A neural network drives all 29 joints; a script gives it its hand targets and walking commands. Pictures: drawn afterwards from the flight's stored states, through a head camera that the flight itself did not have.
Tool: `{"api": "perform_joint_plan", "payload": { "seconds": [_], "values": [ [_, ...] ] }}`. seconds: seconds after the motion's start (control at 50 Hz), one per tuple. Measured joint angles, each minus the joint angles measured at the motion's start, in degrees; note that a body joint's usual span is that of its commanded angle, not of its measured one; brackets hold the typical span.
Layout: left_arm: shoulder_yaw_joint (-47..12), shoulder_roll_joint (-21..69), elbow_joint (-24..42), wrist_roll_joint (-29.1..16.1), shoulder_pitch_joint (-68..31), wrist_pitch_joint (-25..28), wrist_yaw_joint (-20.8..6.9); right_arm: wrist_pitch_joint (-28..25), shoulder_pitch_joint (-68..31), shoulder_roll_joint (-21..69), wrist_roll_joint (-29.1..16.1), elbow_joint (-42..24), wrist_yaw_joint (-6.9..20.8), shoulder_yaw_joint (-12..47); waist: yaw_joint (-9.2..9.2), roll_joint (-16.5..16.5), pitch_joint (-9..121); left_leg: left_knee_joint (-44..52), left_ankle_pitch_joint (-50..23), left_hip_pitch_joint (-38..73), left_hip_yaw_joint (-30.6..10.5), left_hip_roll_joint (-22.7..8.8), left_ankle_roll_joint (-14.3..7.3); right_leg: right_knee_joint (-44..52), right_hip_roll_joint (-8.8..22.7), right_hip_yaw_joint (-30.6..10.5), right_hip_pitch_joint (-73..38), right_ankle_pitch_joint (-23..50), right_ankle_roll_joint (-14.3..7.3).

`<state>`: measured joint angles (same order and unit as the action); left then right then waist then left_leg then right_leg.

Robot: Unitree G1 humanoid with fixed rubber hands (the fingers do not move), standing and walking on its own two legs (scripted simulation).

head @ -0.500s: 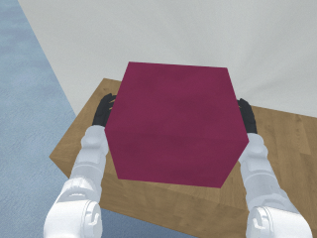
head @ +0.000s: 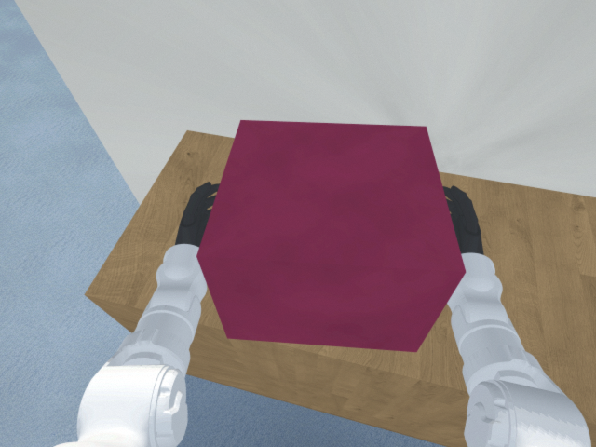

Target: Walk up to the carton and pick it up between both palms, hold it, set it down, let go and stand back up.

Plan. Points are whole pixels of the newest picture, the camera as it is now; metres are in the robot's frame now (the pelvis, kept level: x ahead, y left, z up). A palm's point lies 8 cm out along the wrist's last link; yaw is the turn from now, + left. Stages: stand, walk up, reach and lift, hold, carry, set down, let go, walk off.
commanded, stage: set down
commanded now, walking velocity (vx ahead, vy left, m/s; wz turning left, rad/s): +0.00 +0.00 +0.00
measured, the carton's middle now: (326, 233) +0.43 -0.03 +0.00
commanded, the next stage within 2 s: none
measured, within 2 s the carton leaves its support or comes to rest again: rests again in 0.82 s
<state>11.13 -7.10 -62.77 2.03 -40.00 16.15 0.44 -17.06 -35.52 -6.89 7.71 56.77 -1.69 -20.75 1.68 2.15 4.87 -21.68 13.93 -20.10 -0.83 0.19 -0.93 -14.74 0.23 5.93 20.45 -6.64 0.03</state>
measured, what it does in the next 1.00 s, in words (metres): stands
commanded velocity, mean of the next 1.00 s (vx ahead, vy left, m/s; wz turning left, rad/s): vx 0.00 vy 0.00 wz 0.00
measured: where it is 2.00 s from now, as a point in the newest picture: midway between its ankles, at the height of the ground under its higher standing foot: outside the picture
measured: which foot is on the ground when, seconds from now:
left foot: down 0.00-1.00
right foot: down 0.00-1.00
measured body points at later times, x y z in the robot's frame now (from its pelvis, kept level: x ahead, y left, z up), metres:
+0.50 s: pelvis -0.01 +0.00 -0.01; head +0.09 -0.01 +0.43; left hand +0.42 +0.16 +0.01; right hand +0.39 -0.22 +0.01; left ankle -0.05 +0.10 -0.75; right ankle -0.01 -0.12 -0.75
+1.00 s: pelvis -0.03 +0.00 -0.01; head +0.09 -0.01 +0.42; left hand +0.41 +0.16 +0.00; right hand +0.38 -0.22 +0.00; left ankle -0.05 +0.10 -0.75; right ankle -0.01 -0.12 -0.75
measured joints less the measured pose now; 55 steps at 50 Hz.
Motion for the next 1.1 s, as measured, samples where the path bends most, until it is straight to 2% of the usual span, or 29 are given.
{"api": "perform_joint_plan", "payload": {
  "seconds": [0.3,0.62,0.9,1.1],
  "values": [
    [-3.0,-1.5,-10.8,-4.4,-4.8,8.0,0.8,-4.5,-3.4,-1.3,-0.2,5.9,-0.4,-0.1,0.71,1.2,2.5,-2.9,0.2,-8.2,-0.4,0.3,-0.2,-2.7,0.4,0.5,7.9,-0.3,0.1],
    [-1.3,-3.1,-20.1,-4.5,-10.2,15.5,0.2,-10.1,-8.7,-1.7,2.1,13.1,-0.4,-3.4,0.72,1.2,2.6,-5.2,-0.2,-13.1,0.3,0.4,-0.4,-5.6,0.6,-0.2,13.3,0.1,-0.1],
    [3.0,-3.3,-21.2,-1.9,-9.4,21.3,-1.2,-15.4,-8.5,-0.3,4.9,14.0,0.3,-7.2,0.65,0.4,3.3,-5.4,-0.9,-16.2,0.8,0.4,-0.4,-6.4,0.7,-0.8,16.8,0.6,-0.2],
    [4.8,-3.5,-22.8,-0.7,-10.1,22.0,-1.6,-15.9,-9.0,0.3,7.2,14.4,1.1,-10.1,0.69,0.1,3.2,-6.0,-0.5,-16.4,1.1,0.5,-0.5,-7.6,0.8,-1.0,17.5,0.1,-0.2]
  ]
}}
